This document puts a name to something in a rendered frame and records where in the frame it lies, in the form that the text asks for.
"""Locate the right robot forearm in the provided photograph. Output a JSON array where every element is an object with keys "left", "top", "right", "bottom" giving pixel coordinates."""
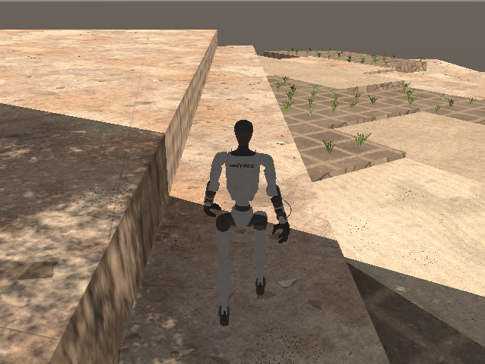
[{"left": 271, "top": 186, "right": 288, "bottom": 224}]

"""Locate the left robot forearm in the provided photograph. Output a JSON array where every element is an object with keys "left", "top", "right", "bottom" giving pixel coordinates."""
[{"left": 204, "top": 181, "right": 216, "bottom": 206}]

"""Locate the robot left upper arm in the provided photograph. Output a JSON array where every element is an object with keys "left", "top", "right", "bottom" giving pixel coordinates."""
[{"left": 208, "top": 152, "right": 227, "bottom": 192}]

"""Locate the robot right upper arm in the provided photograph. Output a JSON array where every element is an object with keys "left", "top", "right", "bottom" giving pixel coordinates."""
[{"left": 259, "top": 153, "right": 278, "bottom": 196}]

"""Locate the left robot hand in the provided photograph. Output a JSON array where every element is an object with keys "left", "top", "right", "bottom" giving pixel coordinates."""
[{"left": 204, "top": 203, "right": 221, "bottom": 217}]

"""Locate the robot left thigh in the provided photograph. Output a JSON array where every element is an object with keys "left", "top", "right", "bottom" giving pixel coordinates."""
[{"left": 216, "top": 212, "right": 232, "bottom": 275}]

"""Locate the robot left foot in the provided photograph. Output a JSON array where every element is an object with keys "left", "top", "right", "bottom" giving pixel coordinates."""
[{"left": 218, "top": 305, "right": 230, "bottom": 326}]

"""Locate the right robot hand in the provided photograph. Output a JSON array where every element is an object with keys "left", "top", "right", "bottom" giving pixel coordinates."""
[{"left": 272, "top": 221, "right": 290, "bottom": 243}]

